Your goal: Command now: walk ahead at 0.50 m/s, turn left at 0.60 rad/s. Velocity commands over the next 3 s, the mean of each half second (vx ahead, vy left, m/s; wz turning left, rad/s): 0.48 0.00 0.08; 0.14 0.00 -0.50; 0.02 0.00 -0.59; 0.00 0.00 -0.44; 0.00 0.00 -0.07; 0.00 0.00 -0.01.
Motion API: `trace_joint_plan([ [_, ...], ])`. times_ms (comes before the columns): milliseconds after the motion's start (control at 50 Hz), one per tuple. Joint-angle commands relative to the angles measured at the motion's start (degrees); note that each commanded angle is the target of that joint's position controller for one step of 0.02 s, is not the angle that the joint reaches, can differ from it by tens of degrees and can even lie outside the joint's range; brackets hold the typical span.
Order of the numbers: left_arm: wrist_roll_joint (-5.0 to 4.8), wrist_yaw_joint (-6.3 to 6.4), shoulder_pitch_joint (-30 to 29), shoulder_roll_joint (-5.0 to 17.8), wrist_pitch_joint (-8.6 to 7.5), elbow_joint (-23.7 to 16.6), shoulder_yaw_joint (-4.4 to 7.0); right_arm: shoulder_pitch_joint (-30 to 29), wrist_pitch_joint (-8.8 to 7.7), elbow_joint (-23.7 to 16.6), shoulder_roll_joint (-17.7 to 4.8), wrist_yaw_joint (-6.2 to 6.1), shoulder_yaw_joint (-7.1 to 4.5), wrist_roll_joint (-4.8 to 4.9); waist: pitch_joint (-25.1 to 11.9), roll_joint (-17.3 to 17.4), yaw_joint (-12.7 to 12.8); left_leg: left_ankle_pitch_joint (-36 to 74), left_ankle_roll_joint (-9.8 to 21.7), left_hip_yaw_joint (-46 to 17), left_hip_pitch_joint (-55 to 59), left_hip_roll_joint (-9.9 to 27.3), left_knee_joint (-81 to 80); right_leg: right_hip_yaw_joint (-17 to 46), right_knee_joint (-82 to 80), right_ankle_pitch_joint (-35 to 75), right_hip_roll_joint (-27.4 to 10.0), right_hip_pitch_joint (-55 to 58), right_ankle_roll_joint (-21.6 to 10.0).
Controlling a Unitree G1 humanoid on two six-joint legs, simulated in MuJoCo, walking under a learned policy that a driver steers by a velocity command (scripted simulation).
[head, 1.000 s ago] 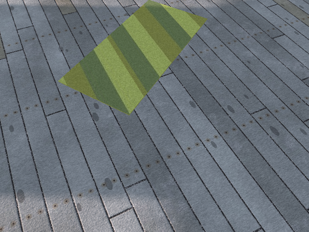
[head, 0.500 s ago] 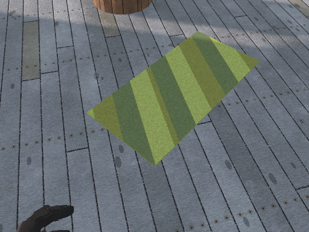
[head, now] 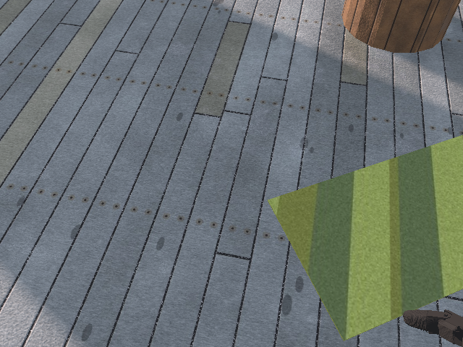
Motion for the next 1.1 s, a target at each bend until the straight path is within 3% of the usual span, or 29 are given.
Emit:
trace_joint_plan([
  [20,0.79,0.84,-2.8,9.0,-0.12,-4.8,1.40,22.6,0.44,1.6,-14.1,-1.61,-6.40,0.19,-13.7,-0.3,-15.0,0.3,6.6,-5.9,37.0,-0.6,-3.6,1.7,34.4,45.6,-8.6,-18.6,-5.1],
  [40,2.92,0.05,2.1,0.6,-1.61,-8.5,-1.34,19.7,-0.21,1.0,-20.4,-1.89,-6.79,0.52,-18.2,14.9,-6.8,-9.8,17.0,-39.3,53.5,13.9,-9.2,7.2,54.0,-8.1,3.2,-44.2,-2.1],
  [60,0.67,-0.84,-3.0,5.4,-3.75,-8.8,-0.86,21.6,-1.14,-0.7,-15.4,-1.60,-5.17,0.03,-24.7,8.7,-11.4,-17.1,18.4,-50.2,55.5,17.5,-17.0,19.6,60.1,-9.3,3.3,-50.2,-2.9],
  [80,-1.38,-1.33,-7.1,7.8,-4.61,-9.7,-0.21,19.9,-1.93,0.7,-11.6,-1.38,-3.99,-0.45,-16.3,5.6,-11.7,-12.5,15.3,-41.1,49.9,16.2,-18.0,19.2,58.8,-3.4,0.6,-54.1,-4.0],
  [120,0.86,-0.70,-7.7,7.1,-4.84,-8.8,-0.37,12.5,-2.43,0.3,-8.3,-1.46,-2.67,-0.55,-8.2,0.0,-6.9,0.9,11.6,-28.1,33.2,11.8,-18.1,18.6,49.1,4.7,-3.9,-47.6,-4.2],
  [140,1.36,-0.71,-6.2,7.2,-4.16,-8.3,-0.13,10.2,-2.60,-0.3,-7.0,-1.63,-2.03,-1.44,-7.1,0.9,-4.9,6.4,11.2,-25.1,27.8,10.6,-19.6,18.9,47.3,6.9,-5.2,-43.5,-3.9],
  [180,1.25,-0.95,-3.2,5.8,-2.66,-7.1,-0.30,9.2,-3.29,0.6,-7.2,-1.80,-1.90,-1.55,-7.0,2.3,-2.9,14.8,11.6,-20.2,23.3,10.3,-21.4,18.0,44.4,8.3,-5.7,-40.2,-2.7],
  [240,1.25,-0.76,-6.9,4.0,-1.17,-7.6,-0.92,11.1,-4.16,2.8,-8.1,-2.35,-1.94,-1.51,-3.7,1.1,-4.2,16.9,10.2,-13.3,21.2,8.9,-24.6,17.4,37.8,16.8,-6.0,-43.2,-1.3],
  [320,0.72,-1.57,-12.0,2.6,-1.51,-8.5,-1.44,12.5,-4.41,5.0,-8.1,-2.94,-1.59,-1.84,-1.3,1.3,-6.7,13.1,6.2,-5.8,22.7,6.5,-26.4,16.7,24.0,32.2,-4.1,-42.8,-2.1],
  [420,0.40,-3.19,-18.7,1.5,-1.94,-11.6,-2.01,15.5,-3.98,8.3,-8.9,-3.17,-1.77,-1.62,2.4,0.7,-9.7,16.3,4.6,-2.1,31.0,9.4,-25.0,16.0,13.4,33.7,-1.0,-45.2,-4.4],
  [500,1.66,-4.95,-15.1,3.5,-2.43,-12.9,-0.98,13.9,-1.84,8.0,-10.7,-4.82,-2.17,-1.25,-2.9,4.2,-6.8,46.6,1.7,0.0,37.1,9.8,-11.3,10.5,11.6,23.5,4.5,-38.9,-6.9],
  [540,1.73,-4.33,-2.4,7.8,-2.45,-10.5,1.18,11.8,-1.00,7.0,-11.0,-5.76,-2.02,-1.04,-9.7,3.6,0.2,49.7,-1.8,2.4,32.5,6.7,7.6,10.5,6.1,29.3,7.4,-22.2,-9.7],
  [560,2.15,-3.27,3.4,12.7,-2.09,-10.4,2.15,13.5,-1.61,5.3,-8.4,-5.85,-0.92,-2.59,-17.2,-4.4,1.6,24.2,-5.1,3.6,18.8,2.6,26.6,24.6,9.0,51.5,-3.9,-4.3,-14.6],
  [580,2.78,-3.02,1.1,15.4,-2.12,-12.1,2.06,22.2,-2.77,4.1,-2.5,-4.51,1.10,-3.23,-27.6,-17.5,-4.3,-32.0,-9.9,-3.0,-4.5,-9.6,49.8,53.9,9.9,68.5,-21.2,17.6,-30.3],
  [600,2.09,-2.61,1.7,11.0,-0.98,-13.1,1.53,19.2,-3.49,5.5,-9.8,-3.40,-0.03,-2.17,-33.8,-7.0,0.8,-28.8,-8.9,-12.4,-5.5,-5.6,52.8,50.9,7.8,60.4,-17.8,17.4,-28.2],
  [620,1.71,-2.17,-1.9,8.7,-0.26,-14.1,0.83,12.9,-3.47,3.1,-10.4,-3.10,-0.29,-0.27,-26.0,-6.0,0.8,-25.7,-8.1,-11.9,-8.7,-2.8,50.2,43.3,7.0,54.0,-15.1,11.4,-25.2],
  [640,1.00,-1.79,-4.9,7.5,0.51,-14.3,0.57,10.2,-3.02,2.6,-9.6,-3.65,-0.07,-0.74,-17.3,0.4,-1.0,-23.0,-8.0,-9.8,-9.5,-0.9,44.4,38.5,4.1,47.8,-11.8,0.6,-22.3],
  [660,0.82,-1.31,-6.6,6.7,1.01,-14.9,0.26,8.6,-2.09,2.2,-9.9,-4.36,-0.38,-1.67,-12.3,0.9,-2.2,-20.8,-8.2,-9.0,-7.7,0.2,40.2,36.8,2.0,44.4,-10.4,-8.3,-21.2],
  [720,2.06,-1.06,-10.2,8.2,1.79,-15.7,0.85,13.0,-0.27,2.9,-7.1,-5.01,0.11,-1.93,-8.2,-3.9,-6.9,-19.2,-9.5,-7.0,1.3,-0.2,28.6,32.7,-1.9,43.3,-6.3,-23.7,-20.5],
  [760,1.88,-0.51,-9.9,9.2,2.04,-15.6,1.35,13.1,-0.16,3.5,-6.2,-5.63,0.43,-2.26,-10.7,-5.1,-6.7,-15.5,-10.7,-6.6,3.1,-1.2,22.6,31.4,-0.5,47.6,-5.5,-24.1,-19.9],
  [800,1.23,0.18,-10.3,9.7,2.98,-15.8,1.65,12.1,0.15,3.7,-6.5,-5.72,0.33,-2.19,-13.2,-5.6,-6.3,-10.0,-11.1,-7.2,5.0,-1.7,18.5,31.3,0.3,41.2,-4.3,-24.2,-18.1],
  [880,0.90,0.96,-10.7,9.3,4.83,-16.3,1.66,7.1,0.28,2.2,-6.4,-5.13,0.10,-1.57,-11.2,-8.7,-4.6,-7.1,-10.6,-8.0,6.6,-3.1,9.9,35.6,0.0,19.7,-2.4,-25.1,-15.3],
  [960,0.51,0.98,-11.1,8.1,5.55,-16.9,1.41,8.8,-1.41,2.4,-6.9,-4.25,-0.85,-1.23,-10.1,-10.9,-6.0,-3.0,-8.2,-7.7,13.7,-3.7,-7.8,40.3,5.2,20.3,-1.3,-22.2,-12.6],
  [980,0.44,1.01,-9.7,6.4,5.58,-16.9,0.93,10.1,-1.69,2.6,-9.1,-4.40,-1.63,-1.67,-10.3,-8.8,-5.9,0.4,-6.2,-10.6,19.1,1.2,-12.8,39.0,9.1,15.0,1.0,-24.7,-10.1],
  [1000,1.31,0.79,-6.1,2.7,5.52,-16.7,-0.03,9.3,-1.29,1.4,-13.2,-4.98,-2.48,-2.72,-11.3,3.6,-3.2,8.7,-1.0,-21.9,24.7,14.7,-14.7,30.6,22.3,-2.5,7.2,-30.8,-6.5],
  [1020,1.08,0.62,-7.0,5.2,4.67,-19.1,0.70,9.1,-0.73,2.3,-15.0,-4.66,-3.13,-4.73,-8.6,17.8,-2.6,15.8,8.2,-35.0,22.9,22.1,-17.4,22.4,33.4,-12.5,11.6,-41.1,-4.0],
  [1040,1.42,0.63,-5.8,9.6,4.39,-17.5,2.02,7.8,-0.82,1.0,-11.8,-4.72,-2.46,-4.22,-8.4,11.8,-3.3,15.3,9.8,-32.9,22.8,21.6,-16.7,23.7,43.1,-9.9,7.8,-42.0,-2.3],
  [1060,0.74,0.71,-5.6,10.6,4.88,-16.1,2.70,6.1,-0.75,0.7,-9.1,-4.94,-1.80,-3.44,-7.5,7.4,-3.2,14.6,7.3,-25.8,22.1,17.9,-15.2,23.2,46.7,-6.1,7.2,-42.1,-1.2],
  [1100,0.69,1.19,-4.8,8.1,6.42,-14.9,2.36,3.8,-0.28,0.2,-7.6,-5.29,-1.35,-2.07,-6.0,5.4,-3.2,14.9,5.0,-18.1,22.2,13.7,-14.2,21.5,51.3,-1.1,6.0,-43.1,1.0],
])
